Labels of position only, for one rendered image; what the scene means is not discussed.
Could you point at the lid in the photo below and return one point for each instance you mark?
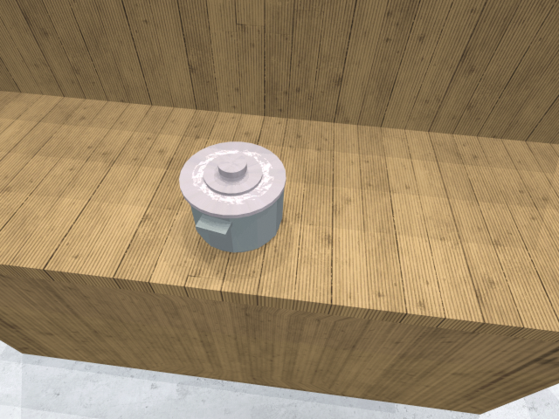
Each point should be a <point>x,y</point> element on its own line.
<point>212,194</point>

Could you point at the knob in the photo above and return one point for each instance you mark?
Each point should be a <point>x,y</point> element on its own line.
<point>232,166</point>

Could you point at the table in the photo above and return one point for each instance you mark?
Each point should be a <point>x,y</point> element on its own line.
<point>417,259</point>

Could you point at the pot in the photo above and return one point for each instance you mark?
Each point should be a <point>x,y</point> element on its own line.
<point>240,234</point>

